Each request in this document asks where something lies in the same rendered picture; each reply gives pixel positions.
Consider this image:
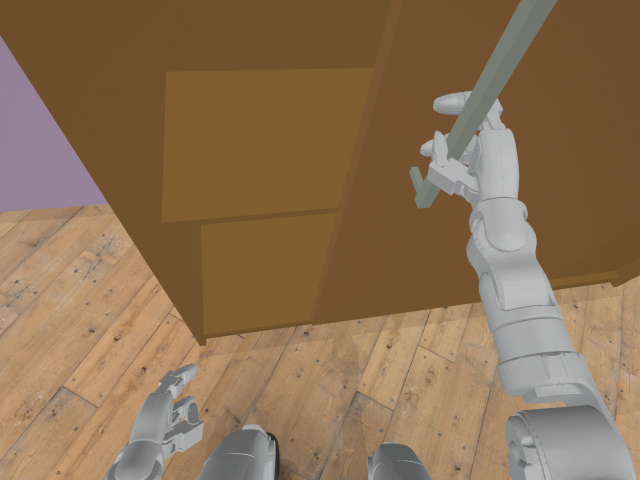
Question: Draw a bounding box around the robot thigh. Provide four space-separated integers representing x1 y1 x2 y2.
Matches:
196 429 276 480
368 443 432 480

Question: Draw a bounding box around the handle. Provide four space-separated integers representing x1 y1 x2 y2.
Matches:
409 0 557 209

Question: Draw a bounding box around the robot left thigh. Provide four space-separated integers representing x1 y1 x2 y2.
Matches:
196 429 276 480

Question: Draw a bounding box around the right robot forearm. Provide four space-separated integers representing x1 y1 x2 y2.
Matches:
466 197 636 480

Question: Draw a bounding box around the robot right thigh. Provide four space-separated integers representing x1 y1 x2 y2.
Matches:
368 443 432 480

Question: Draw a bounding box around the robot left hand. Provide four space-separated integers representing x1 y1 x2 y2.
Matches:
128 363 204 460

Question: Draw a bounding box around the wardrobe door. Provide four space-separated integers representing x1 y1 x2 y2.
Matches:
310 0 640 326
550 221 640 280

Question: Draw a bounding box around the left robot forearm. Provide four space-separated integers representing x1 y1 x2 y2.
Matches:
103 441 164 480

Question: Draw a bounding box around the right robot upper arm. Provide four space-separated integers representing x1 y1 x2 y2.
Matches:
505 405 633 480

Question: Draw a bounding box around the robot right hand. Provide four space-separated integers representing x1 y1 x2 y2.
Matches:
420 91 519 209

